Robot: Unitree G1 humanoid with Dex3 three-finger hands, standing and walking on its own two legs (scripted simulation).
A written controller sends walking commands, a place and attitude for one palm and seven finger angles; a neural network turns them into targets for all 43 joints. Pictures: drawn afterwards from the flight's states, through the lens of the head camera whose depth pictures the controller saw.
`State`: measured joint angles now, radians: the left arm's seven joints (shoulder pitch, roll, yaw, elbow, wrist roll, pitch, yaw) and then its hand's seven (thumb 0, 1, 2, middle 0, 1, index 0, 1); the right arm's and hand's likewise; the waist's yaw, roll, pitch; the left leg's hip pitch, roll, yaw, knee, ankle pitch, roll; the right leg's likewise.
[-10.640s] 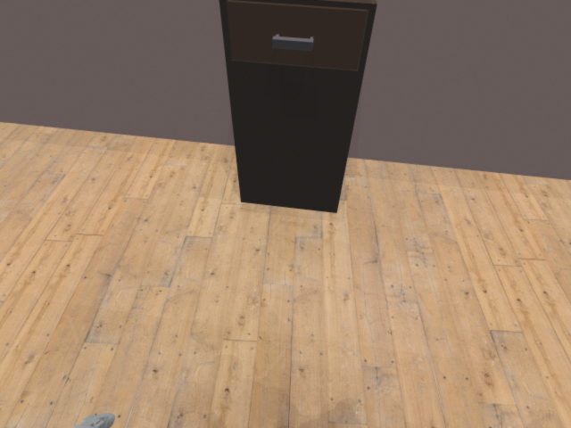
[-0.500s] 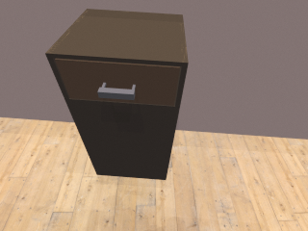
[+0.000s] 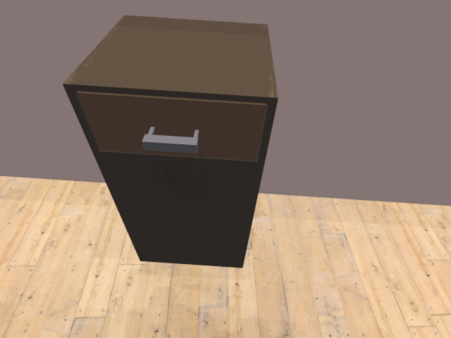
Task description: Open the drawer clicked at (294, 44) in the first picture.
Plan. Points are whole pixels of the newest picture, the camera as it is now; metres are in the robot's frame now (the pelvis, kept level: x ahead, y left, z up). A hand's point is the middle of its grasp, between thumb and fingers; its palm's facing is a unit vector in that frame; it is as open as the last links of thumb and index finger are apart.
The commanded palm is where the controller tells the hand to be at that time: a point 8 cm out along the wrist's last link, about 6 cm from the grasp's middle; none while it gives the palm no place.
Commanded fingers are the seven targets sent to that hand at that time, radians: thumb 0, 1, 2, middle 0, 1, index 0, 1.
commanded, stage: come to a stop and stand still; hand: left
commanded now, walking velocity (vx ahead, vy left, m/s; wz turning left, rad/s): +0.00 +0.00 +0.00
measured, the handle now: (172, 137) +0.55 +0.16 +0.03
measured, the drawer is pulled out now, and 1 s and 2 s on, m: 0.00 0.00 0.00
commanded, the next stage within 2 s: look again from close up in 1.18 s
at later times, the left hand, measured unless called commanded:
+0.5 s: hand out of the picture +0.00 +0.15 -0.17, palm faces +0.01 -0.98 -0.21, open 7.4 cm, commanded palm none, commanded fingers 0.00 0.90 0.90 -0.20 -0.30 -0.20 -0.30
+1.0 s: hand out of the picture +0.00 +0.10 -0.17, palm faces +0.02 -0.98 -0.20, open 7.3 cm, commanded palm none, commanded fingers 0.00 0.90 0.90 -0.20 -0.30 -0.20 -0.30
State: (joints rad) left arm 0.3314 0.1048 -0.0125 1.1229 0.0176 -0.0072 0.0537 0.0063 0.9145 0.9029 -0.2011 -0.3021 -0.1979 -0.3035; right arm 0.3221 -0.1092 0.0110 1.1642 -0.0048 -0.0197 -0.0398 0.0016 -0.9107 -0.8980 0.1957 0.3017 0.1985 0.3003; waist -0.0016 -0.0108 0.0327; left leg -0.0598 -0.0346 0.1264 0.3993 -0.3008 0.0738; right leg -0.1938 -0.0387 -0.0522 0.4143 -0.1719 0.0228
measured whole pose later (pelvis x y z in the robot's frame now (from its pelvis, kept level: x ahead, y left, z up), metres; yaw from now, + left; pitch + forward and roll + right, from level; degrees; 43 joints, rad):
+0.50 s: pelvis +0.01 -0.01 -0.01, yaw -1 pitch -2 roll +1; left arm 0.32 0.12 -0.03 1.13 0.01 -0.01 0.04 0.00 0.91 0.90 -0.20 -0.30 -0.20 -0.30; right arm 0.34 -0.15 0.03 1.08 -0.01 -0.03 -0.03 0.00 -0.91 -0.90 0.20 0.30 0.20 0.30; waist 0.00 0.05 0.01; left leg -0.08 -0.03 0.14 0.45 -0.34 0.06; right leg -0.25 -0.04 -0.04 0.53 -0.24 0.00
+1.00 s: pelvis +0.02 -0.06 +0.00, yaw +0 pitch -1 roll +0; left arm 0.29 0.12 -0.02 1.15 0.01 -0.02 0.04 0.02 0.93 0.90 -0.20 -0.30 -0.20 -0.30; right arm 0.32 -0.13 0.02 1.16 -0.01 -0.02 -0.04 0.00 -0.91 -0.90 0.19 0.30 0.20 0.30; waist 0.00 0.03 0.05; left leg -0.07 0.03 0.10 0.41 -0.32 -0.01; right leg -0.21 0.02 -0.09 0.47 -0.23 -0.06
